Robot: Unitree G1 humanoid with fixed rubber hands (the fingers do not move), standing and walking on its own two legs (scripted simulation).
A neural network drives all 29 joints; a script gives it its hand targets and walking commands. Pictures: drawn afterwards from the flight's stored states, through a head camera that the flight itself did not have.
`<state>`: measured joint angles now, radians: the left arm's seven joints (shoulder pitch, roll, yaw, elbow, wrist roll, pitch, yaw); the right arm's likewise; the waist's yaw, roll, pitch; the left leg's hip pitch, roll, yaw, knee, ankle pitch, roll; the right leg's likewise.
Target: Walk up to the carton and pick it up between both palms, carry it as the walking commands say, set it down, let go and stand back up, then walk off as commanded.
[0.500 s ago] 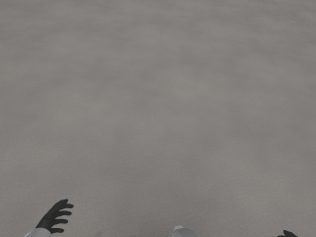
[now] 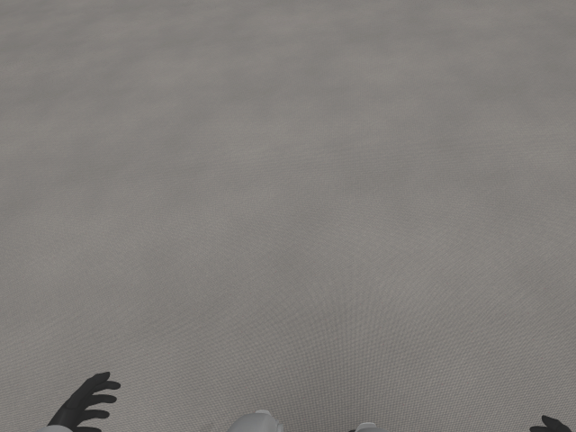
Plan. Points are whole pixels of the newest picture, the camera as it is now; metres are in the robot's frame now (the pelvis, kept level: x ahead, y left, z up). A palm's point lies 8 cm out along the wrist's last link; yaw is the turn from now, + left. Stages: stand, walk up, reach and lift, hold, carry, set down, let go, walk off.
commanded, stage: walk up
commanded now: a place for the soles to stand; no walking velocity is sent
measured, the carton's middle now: out of the picture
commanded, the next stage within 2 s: none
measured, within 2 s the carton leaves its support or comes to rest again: neither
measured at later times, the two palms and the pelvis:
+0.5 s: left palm (223, 361) +0.23 +0.14 -0.06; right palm out of the picture -0.12 -0.47 -0.05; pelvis -0.06 -0.08 -0.01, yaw -26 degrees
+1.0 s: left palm (391, 343) +0.26 -0.10 -0.04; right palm out of the picture -0.37 -0.44 -0.02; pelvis -0.11 -0.15 +0.01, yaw -55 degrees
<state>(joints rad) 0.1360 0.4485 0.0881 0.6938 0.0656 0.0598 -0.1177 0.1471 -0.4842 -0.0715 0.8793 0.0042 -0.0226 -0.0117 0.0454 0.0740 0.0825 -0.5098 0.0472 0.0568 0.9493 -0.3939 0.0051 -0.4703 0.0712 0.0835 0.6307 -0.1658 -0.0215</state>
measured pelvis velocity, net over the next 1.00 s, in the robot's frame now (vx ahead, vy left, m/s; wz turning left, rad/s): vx -0.11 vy -0.15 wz -0.96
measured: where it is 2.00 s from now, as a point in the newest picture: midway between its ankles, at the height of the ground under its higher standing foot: outside the picture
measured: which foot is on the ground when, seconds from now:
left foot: up 0.00-0.08, down 0.10-0.50, up 0.52-0.66, down 0.68-1.00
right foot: down 0.00-0.12, up 0.14-0.44, down 0.46-0.76, up 0.78-1.00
